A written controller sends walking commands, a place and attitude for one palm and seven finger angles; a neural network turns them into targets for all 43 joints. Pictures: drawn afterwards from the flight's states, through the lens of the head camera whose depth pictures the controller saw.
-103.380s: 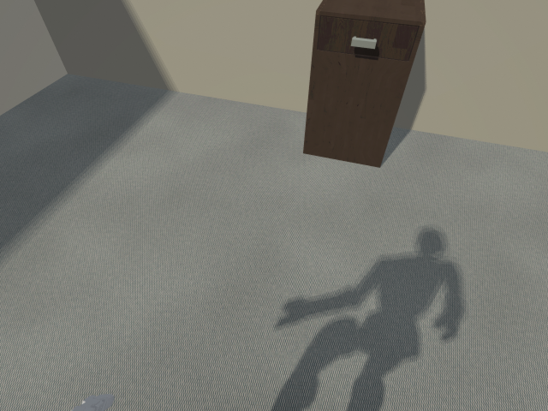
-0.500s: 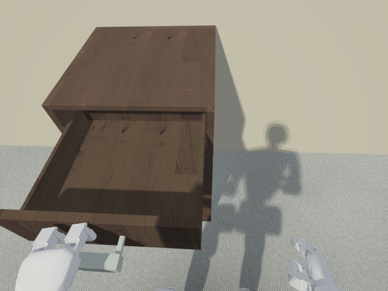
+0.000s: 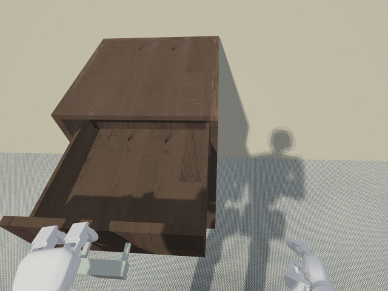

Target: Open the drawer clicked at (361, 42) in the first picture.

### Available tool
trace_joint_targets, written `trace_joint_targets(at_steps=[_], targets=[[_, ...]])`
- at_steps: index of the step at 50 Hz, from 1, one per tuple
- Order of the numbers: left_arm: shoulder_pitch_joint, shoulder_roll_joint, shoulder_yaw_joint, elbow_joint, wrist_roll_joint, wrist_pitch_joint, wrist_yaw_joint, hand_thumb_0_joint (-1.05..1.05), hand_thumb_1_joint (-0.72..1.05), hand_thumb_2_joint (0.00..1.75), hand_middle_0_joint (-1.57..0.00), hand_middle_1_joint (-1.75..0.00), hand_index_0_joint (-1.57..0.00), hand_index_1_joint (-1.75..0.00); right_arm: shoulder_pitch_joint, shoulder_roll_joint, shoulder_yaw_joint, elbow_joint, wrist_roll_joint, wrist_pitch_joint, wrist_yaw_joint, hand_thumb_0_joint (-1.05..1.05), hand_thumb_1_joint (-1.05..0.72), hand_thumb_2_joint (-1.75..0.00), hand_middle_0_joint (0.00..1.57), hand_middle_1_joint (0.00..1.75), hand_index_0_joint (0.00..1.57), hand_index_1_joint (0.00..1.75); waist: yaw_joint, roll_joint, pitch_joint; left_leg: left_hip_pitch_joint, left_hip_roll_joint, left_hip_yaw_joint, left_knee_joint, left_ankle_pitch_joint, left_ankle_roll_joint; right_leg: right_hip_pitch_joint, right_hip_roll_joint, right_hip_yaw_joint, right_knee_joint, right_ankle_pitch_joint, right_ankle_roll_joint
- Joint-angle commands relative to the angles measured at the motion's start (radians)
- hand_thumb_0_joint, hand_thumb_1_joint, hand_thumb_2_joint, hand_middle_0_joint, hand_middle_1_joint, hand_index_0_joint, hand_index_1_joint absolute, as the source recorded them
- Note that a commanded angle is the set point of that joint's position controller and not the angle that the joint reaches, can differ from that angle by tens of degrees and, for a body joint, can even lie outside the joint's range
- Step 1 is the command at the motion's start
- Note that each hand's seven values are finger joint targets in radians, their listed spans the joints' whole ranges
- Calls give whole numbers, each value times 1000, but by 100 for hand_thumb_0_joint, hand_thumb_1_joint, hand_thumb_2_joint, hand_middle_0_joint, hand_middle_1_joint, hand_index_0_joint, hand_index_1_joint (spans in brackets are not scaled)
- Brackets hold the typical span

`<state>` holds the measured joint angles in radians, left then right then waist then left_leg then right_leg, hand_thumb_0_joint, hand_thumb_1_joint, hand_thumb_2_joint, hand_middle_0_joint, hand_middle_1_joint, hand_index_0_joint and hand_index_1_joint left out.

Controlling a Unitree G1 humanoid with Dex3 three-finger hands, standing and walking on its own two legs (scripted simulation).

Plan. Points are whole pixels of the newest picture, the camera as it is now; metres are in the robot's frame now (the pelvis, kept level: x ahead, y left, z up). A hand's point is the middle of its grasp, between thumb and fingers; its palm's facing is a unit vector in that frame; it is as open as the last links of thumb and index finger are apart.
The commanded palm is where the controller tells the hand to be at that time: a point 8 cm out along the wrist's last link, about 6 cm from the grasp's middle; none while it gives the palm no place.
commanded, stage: lift the hand off the handle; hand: left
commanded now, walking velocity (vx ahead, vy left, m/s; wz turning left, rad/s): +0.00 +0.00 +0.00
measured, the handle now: (104, 257) +0.19 +0.22 -0.03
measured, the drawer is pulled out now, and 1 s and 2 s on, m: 0.30 0.30 0.30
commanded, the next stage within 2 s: draw the hand back to the body in 1.26 s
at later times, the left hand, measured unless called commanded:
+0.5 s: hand (57, 271) +0.14 +0.24 +0.07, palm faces +0.03 -0.10 -0.99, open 13.8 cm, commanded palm +0.11 +0.24 +0.12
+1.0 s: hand (50, 257) +0.15 +0.24 +0.10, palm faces +0.04 -0.12 -0.99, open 13.8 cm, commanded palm +0.12 +0.23 +0.16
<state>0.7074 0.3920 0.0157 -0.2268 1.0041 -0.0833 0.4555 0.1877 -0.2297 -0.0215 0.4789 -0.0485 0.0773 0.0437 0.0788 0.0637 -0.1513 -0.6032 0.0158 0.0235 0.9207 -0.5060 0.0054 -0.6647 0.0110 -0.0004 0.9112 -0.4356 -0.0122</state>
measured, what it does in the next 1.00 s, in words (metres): stands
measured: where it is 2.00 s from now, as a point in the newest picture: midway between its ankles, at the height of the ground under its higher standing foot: outside the picture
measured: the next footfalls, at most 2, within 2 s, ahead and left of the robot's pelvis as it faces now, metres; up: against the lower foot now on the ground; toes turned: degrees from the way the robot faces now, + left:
none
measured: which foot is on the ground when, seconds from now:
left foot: down 0.00-1.00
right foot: down 0.00-1.00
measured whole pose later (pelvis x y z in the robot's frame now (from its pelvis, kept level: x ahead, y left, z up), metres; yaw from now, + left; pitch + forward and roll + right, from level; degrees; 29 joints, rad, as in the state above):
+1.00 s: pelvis +0.01 +0.01 +0.03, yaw +0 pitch +5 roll -1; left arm 0.70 0.43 0.03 -0.43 0.92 -0.01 0.27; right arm 0.19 -0.24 0.00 0.48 -0.02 0.07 0.02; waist 0.11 0.09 -0.09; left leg -0.36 0.01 0.02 0.69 -0.41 0.01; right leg -0.41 0.01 0.00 0.67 -0.34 0.00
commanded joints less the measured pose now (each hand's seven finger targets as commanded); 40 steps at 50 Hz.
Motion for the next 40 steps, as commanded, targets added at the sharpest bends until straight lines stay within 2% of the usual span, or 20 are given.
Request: trace_joint_targets(at_steps=[1, 3, 4, 5, 9, 11, 12, 16, 19, 20, 22, 24, 25, 29, 31, 32, 34, 36, 37, 40], targets=[[26, 150, 122, -229, -19, -4, 36, 0, -50, 30, -30, -120, -30, -120, -105, -100, -32, -165, -2, -53, -11, 0, -90, -90, 20, 30, 20, 30, -8, -39, -107, 149, -17, -28, -134, 340, 14, 66, 3, 21, -171, 263, -48], [38, 144, 112, -240, -21, -5, 29, 0, -50, 30, -30, -120, -30, -120, -102, -99, -34, -166, -1, -55, -9, 0, -90, -90, 20, 30, 20, 30, -7, -52, -111, 151, -15, -26, -137, 338, 14, 71, 1, 17, -171, 261, -45], [58, 134, 110, -246, -21, -8, 27, 0, -50, 30, -30, -120, -30, -120, -106, -95, -37, -168, 4, -55, -13, 0, -90, -90, 20, 30, 20, 30, -1, -30, -92, 149, -9, -25, -146, 342, 15, 87, 1, 5, -171, 268, -45], [67, 150, 118, -253, -22, -8, 26, 0, -50, 30, -30, -120, -30, -120, -104, -98, -34, -171, -2, -56, -8, 0, -90, -90, 20, 30, 20, 30, 1, -41, -116, 158, -13, -24, -141, 353, 15, 85, -1, 17, -174, 276, -44], [91, 135, 111, -256, -31, 4, 18, 0, -50, 30, -30, -120, -30, -120, -114, -96, -34, -169, 8, -54, -5, 0, -90, -90, 20, 30, 20, 30, 3, -34, -75, 154, -8, -23, -163, 336, 12, 103, -1, 13, -189, 266, -44], [99, 169, 152, -242, -32, 16, 17, 0, -50, 30, -30, -120, -30, -120, -126, -95, -31, -170, 9, -49, -7, 0, -90, -90, 20, 30, 20, 30, 12, -62, -68, 150, -13, -25, -170, 327, 11, 119, 0, 32, -208, 271, -45], [92, 149, 130, -247, -36, 20, 12, 0, -50, 30, -30, -120, -30, -120, -122, -94, -30, -167, 12, -49, -9, 0, -90, -90, 20, 30, 20, 30, 2, -67, -60, 143, -13, -19, -176, 304, 16, 134, -5, 27, -212, 273, -40], [40, 183, 159, -270, -46, 24, -6, 0, -50, 30, -30, -120, -30, -120, -130, -100, -28, -167, 11, -49, -16, 0, -90, -90, 20, 30, 20, 30, 1, -53, -47, 174, -17, -21, -191, 283, 18, 131, -10, 53, -254, 239, -40], [-1, 157, 126, -283, -59, 20, -31, 0, -50, 30, -30, -120, -30, -120, -124, -99, -30, -162, 15, -58, -27, 0, -90, -90, 20, 30, 20, 30, -10, -47, -14, 181, -13, -18, -208, 242, 29, 138, -16, 30, -276, 193, -32], [-25, 185, 145, -286, -56, 14, -37, 0, -50, 30, -30, -120, -30, -120, -122, -103, -27, -158, 9, -61, -27, 0, -90, -90, 20, 30, 20, 30, -8, -59, -32, 197, -15, -22, -209, 252, 27, 129, -16, 41, -281, 190, -34], [-8, 160, 117, -298, -60, 15, -50, 0, -50, 30, -30, -120, -30, -120, -115, -101, -27, -160, 12, -65, -30, 0, -90, -90, 20, 30, 20, 30, -8, -34, -30, 215, -10, -22, -221, 257, 28, 140, -16, 35, -286, 182, -35], [12, 154, 114, -299, -64, 10, -61, 0, -50, 30, -30, -120, -30, -120, -119, -98, -28, -161, 14, -68, -30, 0, -90, -90, 20, 30, 20, 30, 5, -27, -25, 209, -9, -21, -234, 266, 26, 165, -17, 22, -287, 196, -35], [18, 179, 134, -307, -60, 10, -63, 0, -50, 30, -30, -120, -30, -120, -118, -103, -25, -164, 10, -69, -26, 0, -90, -90, 20, 30, 20, 30, 12, -37, -56, 222, -11, -23, -230, 299, 22, 167, -17, 34, -284, 221, -36], [26, 166, 129, -314, -59, 25, -68, 0, -50, 30, -30, -120, -30, -120, -132, -96, -25, -167, 18, -62, -23, 0, -90, -90, 20, 30, 20, 30, 16, -41, -5, 207, -3, -22, -257, 290, 18, 191, -15, 18, -294, 221, -35], [10, 213, 179, -320, -51, 32, -64, 0, -50, 30, -30, -120, -30, -120, -138, -99, -21, -166, 17, -59, -22, 0, -90, -90, 20, 30, 20, 30, 25, -39, -14, 226, -8, -25, -263, 305, 12, 193, -11, 45, -310, 220, -40], [21, 176, 142, -332, -52, 37, -65, 0, -50, 30, -30, -120, -30, -120, -133, -95, -21, -171, 21, -58, -21, 0, -90, -90, 20, 30, 20, 30, 20, -18, -8, 226, -3, -22, -270, 297, 16, 199, -13, 25, -304, 211, -38], [25, 175, 146, -349, -64, 39, -69, 0, -50, 30, -30, -120, -30, -120, -132, -95, -26, -170, 24, -61, -22, 0, -90, -90, 20, 30, 20, 30, 23, -3, -17, 241, 0, -21, -274, 316, 16, 215, -15, 15, -306, 231, -38], [16, 197, 166, -354, -69, 46, -77, 0, -50, 30, -30, -120, -30, -120, -139, -98, -22, -171, 21, -61, -21, 0, -90, -90, 20, 30, 20, 30, 25, -25, -31, 263, -3, -26, -276, 345, 12, 220, -13, 39, -320, 253, -39], [36, 163, 134, -355, -75, 53, -83, 0, -50, 30, -30, -120, -30, -120, -133, -95, -23, -171, 27, -60, -22, 0, -90, -90, 20, 30, 20, 30, 18, -20, -14, 253, 2, -22, -285, 332, 18, 232, -15, 14, -320, 246, -33], [2, 190, 148, -359, -84, 55, -105, 0, -50, 30, -30, -120, -30, -120, -135, -102, -20, -168, 25, -59, -27, 0, -90, -90, 20, 30, 20, 30, 18, -56, -21, 266, -1, -23, -292, 332, 22, 243, -20, 16, -339, 255, -26]])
